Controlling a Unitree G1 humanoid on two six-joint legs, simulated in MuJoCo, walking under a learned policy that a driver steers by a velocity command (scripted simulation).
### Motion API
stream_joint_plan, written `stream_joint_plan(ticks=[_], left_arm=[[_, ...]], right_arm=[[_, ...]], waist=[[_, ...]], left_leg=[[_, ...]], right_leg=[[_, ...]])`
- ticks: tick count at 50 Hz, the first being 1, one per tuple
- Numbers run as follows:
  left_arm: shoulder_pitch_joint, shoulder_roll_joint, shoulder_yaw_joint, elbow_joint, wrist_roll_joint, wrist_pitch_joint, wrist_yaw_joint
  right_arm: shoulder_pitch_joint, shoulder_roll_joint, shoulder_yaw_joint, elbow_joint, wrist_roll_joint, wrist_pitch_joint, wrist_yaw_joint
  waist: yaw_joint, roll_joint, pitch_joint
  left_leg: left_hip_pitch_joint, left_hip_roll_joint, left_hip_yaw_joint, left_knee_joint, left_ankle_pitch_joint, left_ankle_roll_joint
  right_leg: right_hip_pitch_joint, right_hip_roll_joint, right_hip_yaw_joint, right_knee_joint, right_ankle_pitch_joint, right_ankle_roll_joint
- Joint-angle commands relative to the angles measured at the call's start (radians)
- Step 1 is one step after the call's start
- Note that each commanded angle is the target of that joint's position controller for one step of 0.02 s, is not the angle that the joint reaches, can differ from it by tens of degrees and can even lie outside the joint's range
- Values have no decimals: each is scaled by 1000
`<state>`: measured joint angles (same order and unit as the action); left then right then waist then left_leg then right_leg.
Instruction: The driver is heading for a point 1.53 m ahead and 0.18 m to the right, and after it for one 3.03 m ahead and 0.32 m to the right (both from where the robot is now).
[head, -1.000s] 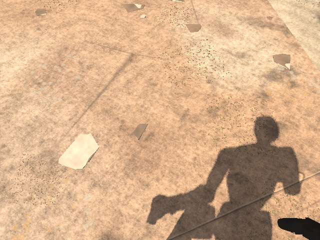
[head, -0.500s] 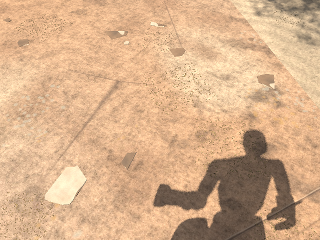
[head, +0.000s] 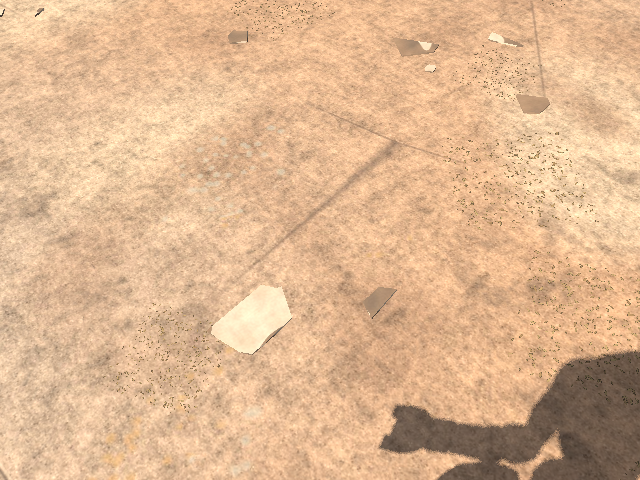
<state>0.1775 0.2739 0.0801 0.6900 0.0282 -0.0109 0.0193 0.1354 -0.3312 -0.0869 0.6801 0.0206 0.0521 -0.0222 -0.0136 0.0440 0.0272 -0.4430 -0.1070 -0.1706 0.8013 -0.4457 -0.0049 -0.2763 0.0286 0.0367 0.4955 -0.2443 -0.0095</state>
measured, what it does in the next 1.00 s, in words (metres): steps on the spot: left foot, then right foot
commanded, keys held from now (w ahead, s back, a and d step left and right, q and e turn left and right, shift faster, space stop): q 0.02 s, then no key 0.38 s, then e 0.36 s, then w+e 0.24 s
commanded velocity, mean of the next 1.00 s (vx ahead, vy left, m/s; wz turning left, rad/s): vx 0.05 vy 0.00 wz -0.08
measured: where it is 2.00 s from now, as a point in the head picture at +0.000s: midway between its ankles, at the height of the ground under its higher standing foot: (424, 445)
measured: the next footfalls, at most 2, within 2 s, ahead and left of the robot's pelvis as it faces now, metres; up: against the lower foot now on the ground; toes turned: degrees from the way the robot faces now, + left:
left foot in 0.30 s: +0.01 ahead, +0.14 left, +0.00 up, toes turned +4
right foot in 0.84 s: +0.03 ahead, -0.10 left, +0.00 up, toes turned -7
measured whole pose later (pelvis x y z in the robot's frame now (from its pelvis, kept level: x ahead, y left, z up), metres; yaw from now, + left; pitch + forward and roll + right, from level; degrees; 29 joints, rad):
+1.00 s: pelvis +0.03 -0.03 +0.01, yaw -10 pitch +1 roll +3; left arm 0.36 0.26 0.04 0.72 -0.01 -0.04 0.00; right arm 0.13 -0.32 -0.09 0.75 0.00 -0.04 -0.01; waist 0.03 0.03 0.02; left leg -0.52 0.03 -0.03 1.02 -0.28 0.00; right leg -0.19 0.04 0.04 0.44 -0.27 -0.08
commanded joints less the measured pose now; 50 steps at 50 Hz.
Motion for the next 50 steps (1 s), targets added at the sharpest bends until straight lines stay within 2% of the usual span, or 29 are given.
stream_joint_plan(ticks=[1, 2, 3, 6, 8, 11, 13, 14, 15, 16, 17, 18, 20, 22, 24, 28, 31, 33, 35, 38, 40, 41, 42, 43, 44, 45, 46, 47, 50], left_arm=[[-106, 126, 30, -105, 2, -20, 12], [-110, 109, 23, -105, -15, -20, 15], [-98, 108, 18, -97, -21, -17, 18], [-26, 124, 21, -74, -14, -5, 23], [-24, 144, 26, -68, -18, 1, 20], [-10, 172, 31, -53, -31, 9, 8], [-24, 161, 22, -42, -48, 12, 4], [22, 138, 12, -19, -52, 7, 2], [58, 104, -2, -12, -28, -3, -5], [93, 43, -23, -27, 9, -18, -15], [10, 74, -21, -35, 5, -16, -4], [-15, 97, -15, -31, -4, -13, -1], [-19, 100, -16, -13, -3, -3, 5], [13, 110, -16, 12, -12, 1, 1], [2, 120, -14, 23, -23, -1, 0], [-5, 132, -6, 14, -38, 5, 6], [-4, 123, 2, -2, -41, 21, 1], [0, 113, 7, -10, -49, 36, -7], [12, 106, 4, -8, -46, 45, -12], [34, 114, 6, -16, -51, 47, -32], [103, 113, 12, 2, -56, 49, -41], [172, 143, 30, 30, -56, 47, -34], [249, 259, 62, 30, -63, 39, -18], [259, 327, 59, -16, -29, 1, -34], [231, 261, 43, -22, -14, -28, -41], [185, 213, 27, -23, -25, -42, -36], [149, 193, 20, -32, -37, -45, -28], [131, 186, 14, -36, -41, -44, -18], [185, 171, 9, -37, -34, -53, -2]], right_arm=[[73, -167, -62, -34, -1, -7, -2], [78, -143, -57, -24, -7, 2, -5], [71, -110, -47, -28, -7, 7, -3], [7, -57, -23, -64, 0, -1, 2], [-11, -31, -7, -76, -8, -4, 9], [-6, -38, -1, -77, -8, -7, 18], [66, -33, -2, -44, -10, -8, 24], [81, -46, -3, -38, -17, -8, 23], [99, -97, -8, -45, -22, -9, 15], [39, -156, -13, -59, -34, -5, 6], [8, -72, 7, -63, -45, -14, 14], [-24, -37, 20, -61, -50, -26, 20], [-24, -39, 22, -45, -46, -43, 22], [5, -20, 32, -23, -48, -53, 20], [19, -46, 23, -13, -45, -54, 13], [39, -101, -5, -10, -33, -33, -14], [30, -95, -12, -23, -37, -29, -22], [6, -93, -14, -23, -33, -39, -21], [-48, -102, -21, -27, -23, -42, -17], [-70, -115, -27, -21, -11, -29, -17], [-52, -121, -30, -5, 10, -24, -14], [-10, -77, -20, 10, 6, -28, -8], [-29, 4, 6, -15, -36, -35, 4], [-117, -8, 6, -82, -28, -60, 5], [-163, -73, -11, -86, 9, -82, 10], [-153, -105, -22, -75, 19, -97, 15], [-125, -111, -28, -45, 1, -106, 12], [-113, -110, -30, -31, -18, -113, 10], [-106, -74, -27, -10, -22, -131, 21]], waist=[[-45, -167, -53], [-31, -164, -43], [-21, -167, -34], [26, -198, -58], [38, -218, -88], [49, -244, -100], [6, -223, -95], [1, -193, -90], [23, -79, -135], [90, 157, -136], [33, 145, -131], [41, 104, -98], [29, 114, -71], [30, 70, -39], [16, 33, -17], [2, 51, -22], [-15, 116, -34], [-1, 70, -28], [15, 51, -39], [23, 84, -81], [52, 70, -112], [62, -17, -117], [73, -299, -87], [100, -335, -94], [107, -207, -41], [76, -180, 19], [54, -134, 34], [44, -139, 37], [45, -127, 4]], left_leg=[[-144, 64, 22, 379, -55, -50], [-159, 65, 26, 415, -1, -67], [-160, 63, 36, 416, 22, -80], [-142, 73, 83, 252, 34, -99], [-53, 98, 113, 102, 0, -96], [78, 95, 172, -98, 9, -77], [215, 79, 204, -353, 207, -41], [309, 87, 179, -478, 322, -11], [448, 200, 33, -471, 520, 25], [436, 351, -113, -417, 688, 131], [311, 366, -130, -439, 539, 207], [284, 310, -90, -451, 414, 181], [260, 245, -43, -451, 303, 113], [236, 210, 3, -455, 263, 70], [271, 199, 30, -436, 289, 61], [318, 287, -1, -438, 390, 138], [320, 419, -75, -460, 512, 248], [332, 471, -65, -459, 643, 287], [318, 442, 17, -443, 689, 258], [320, 407, 109, -383, 708, 210], [252, 379, 165, -324, 385, 150], [137, 321, 229, -189, 115, 98], [-147, 200, 336, 181, -175, 1], [-368, 66, 162, 354, -264, -17], [-421, 120, 78, 406, -183, 6], [-426, 153, 73, 369, -65, 31], [-403, 175, 78, 329, 31, 33], [-368, 185, 77, 265, 120, 23], [-306, 156, 99, 152, 305, -6]], right_leg=[[76, -329, 282, -207, 196, -200], [85, -289, 229, -199, 187, -182], [84, -268, 188, -195, 224, -183], [164, -255, 135, -178, 296, -208], [177, -262, 113, -156, 326, -211], [156, -279, 115, -130, 381, -218], [114, -262, 95, -80, 386, -186], [65, -240, 78, -60, 335, -133], [-19, -186, 26, 25, 191, -49], [-106, -94, -66, 69, -89, 37], [-36, -98, -35, 53, -154, 64], [-4, -98, -36, 26, -73, 66], [36, -98, -31, -21, 69, 68], [61, -108, -18, -45, 108, 64], [15, -98, -14, -35, 119, 57], [-93, -73, -28, 88, 60, 60], [-197, -77, -27, 365, -276, 57], [-265, -112, 6, 496, -359, 59], [-217, -122, -17, 438, -286, 62], [-100, -88, -79, 276, -165, 47], [58, -32, -142, 86, -16, 1], [194, -9, -102, 7, -30, -39], [329, -242, 278, -123, -68, -149], [302, -422, 743, -289, -278, -355], [282, -427, 742, -344, -454, -357], [248, -384, 650, -344, -497, -300], [236, -335, 562, -327, -440, -251], [225, -291, 485, -329, -350, -221], [257, -226, 360, -342, -101, -200]])
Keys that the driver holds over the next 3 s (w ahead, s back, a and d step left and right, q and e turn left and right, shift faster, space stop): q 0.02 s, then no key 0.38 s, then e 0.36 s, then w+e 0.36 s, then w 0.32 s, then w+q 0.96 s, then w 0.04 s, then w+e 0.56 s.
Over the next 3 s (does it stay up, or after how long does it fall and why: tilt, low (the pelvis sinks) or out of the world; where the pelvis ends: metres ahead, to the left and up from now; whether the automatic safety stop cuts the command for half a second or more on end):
stays up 1.13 -0.13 -0.01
